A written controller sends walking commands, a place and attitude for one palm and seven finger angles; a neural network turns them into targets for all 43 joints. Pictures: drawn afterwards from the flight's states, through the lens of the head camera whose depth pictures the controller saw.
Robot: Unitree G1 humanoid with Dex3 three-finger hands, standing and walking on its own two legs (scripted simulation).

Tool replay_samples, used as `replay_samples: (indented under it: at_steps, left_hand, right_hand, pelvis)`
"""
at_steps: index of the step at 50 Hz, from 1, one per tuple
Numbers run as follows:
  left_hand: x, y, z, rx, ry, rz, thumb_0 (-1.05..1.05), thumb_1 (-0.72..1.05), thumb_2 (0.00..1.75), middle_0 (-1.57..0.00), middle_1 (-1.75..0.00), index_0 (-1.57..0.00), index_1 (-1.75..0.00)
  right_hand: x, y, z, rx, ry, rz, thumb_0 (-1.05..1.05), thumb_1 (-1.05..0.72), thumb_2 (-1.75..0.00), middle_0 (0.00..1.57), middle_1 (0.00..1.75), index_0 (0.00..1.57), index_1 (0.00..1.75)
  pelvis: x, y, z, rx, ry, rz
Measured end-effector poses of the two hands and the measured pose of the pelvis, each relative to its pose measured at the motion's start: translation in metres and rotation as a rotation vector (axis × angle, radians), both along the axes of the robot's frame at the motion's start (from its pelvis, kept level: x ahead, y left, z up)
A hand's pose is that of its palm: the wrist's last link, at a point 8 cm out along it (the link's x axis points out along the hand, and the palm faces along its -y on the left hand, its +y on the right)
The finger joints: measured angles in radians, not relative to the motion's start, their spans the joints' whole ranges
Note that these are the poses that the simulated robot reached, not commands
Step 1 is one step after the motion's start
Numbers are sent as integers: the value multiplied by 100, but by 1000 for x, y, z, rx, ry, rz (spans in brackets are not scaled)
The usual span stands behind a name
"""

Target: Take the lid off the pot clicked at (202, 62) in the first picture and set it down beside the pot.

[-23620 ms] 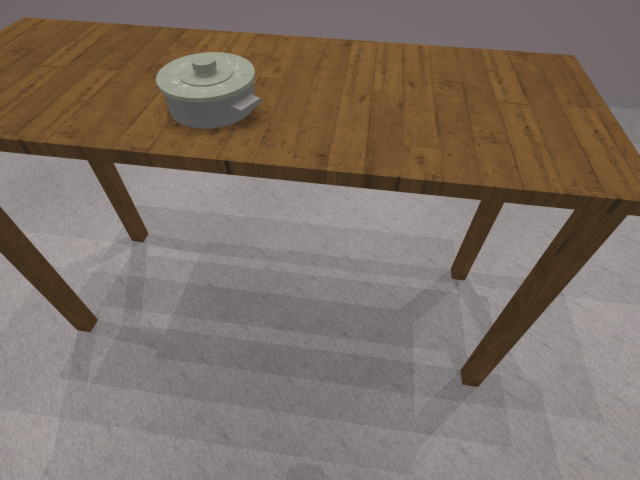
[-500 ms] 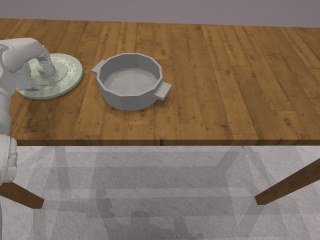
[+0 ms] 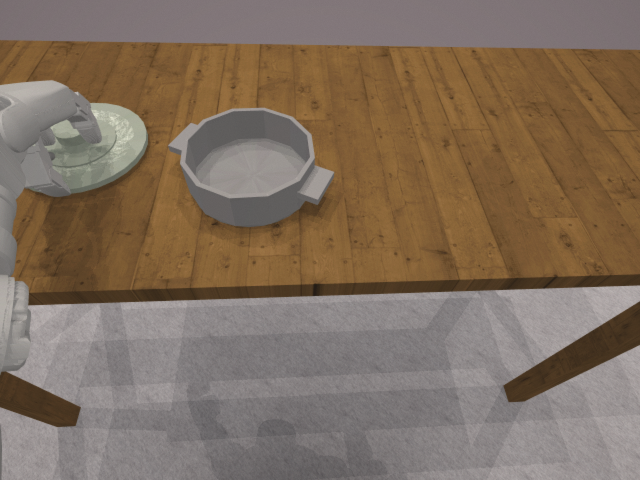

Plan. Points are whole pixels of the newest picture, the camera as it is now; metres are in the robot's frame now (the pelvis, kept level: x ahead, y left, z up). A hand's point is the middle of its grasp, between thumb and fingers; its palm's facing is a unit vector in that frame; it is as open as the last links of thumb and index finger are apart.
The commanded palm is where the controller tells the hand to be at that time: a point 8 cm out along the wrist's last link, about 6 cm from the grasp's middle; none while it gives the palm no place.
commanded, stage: raise the empty hand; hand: left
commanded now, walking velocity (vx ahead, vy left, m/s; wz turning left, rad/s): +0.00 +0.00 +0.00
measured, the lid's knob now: (72, 131) +0.55 +0.31 +0.11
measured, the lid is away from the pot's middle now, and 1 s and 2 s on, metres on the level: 0.25 0.25 0.25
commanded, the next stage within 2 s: draw the hand back to the body in 1.22 s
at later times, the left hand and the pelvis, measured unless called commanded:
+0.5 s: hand (19, 109) +0.47 +0.29 +0.21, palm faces -0.28 -0.08 -0.96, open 11.0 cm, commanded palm +0.46 +0.29 +0.27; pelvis +0.01 -0.01 +0.00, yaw +1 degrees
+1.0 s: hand out of the picture +0.47 +0.29 +0.26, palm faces -0.21 -0.08 -0.97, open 11.0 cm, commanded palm +0.46 +0.29 +0.32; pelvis +0.00 -0.01 +0.01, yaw +1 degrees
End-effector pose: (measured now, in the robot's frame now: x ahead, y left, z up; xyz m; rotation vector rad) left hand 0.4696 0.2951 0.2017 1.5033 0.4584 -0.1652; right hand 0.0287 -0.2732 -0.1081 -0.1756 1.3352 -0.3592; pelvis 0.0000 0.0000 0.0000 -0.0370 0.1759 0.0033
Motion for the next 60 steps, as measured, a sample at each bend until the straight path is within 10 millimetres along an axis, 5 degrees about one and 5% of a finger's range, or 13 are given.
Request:
replay_samples:
  at_steps: [30, 60]
  left_hand:
    - [-12, -1, 74, 19, -124, 81, 0, -14, 93, -51, -57, -51, -57]
    - [-5, -9, 137, 37, -198, 175, 0, -14, 93, -51, -57, -51, -57]
  right_hand:
    - [55, 0, 4, 47, -121, 82, 0, -90, -90, 20, 30, 20, 30]
    - [37, -8, 1, 52, -98, 65, 0, -90, -90, 20, 30, 20, 30]
  pelvis:
    - [5, -8, 6, 9, -39, 15]
    - [8, -14, 10, 20, -50, 3]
